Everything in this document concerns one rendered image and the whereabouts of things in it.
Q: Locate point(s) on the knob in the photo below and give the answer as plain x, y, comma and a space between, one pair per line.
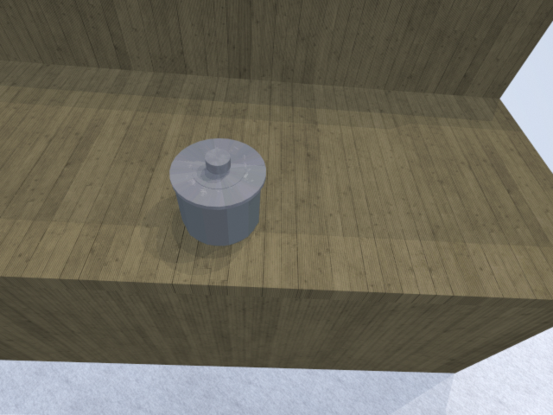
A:
218, 161

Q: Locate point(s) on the pot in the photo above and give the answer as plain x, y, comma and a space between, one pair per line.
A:
220, 227

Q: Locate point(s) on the lid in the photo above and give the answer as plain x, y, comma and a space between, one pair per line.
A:
192, 181

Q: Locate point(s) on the table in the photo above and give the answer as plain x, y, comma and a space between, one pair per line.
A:
405, 222

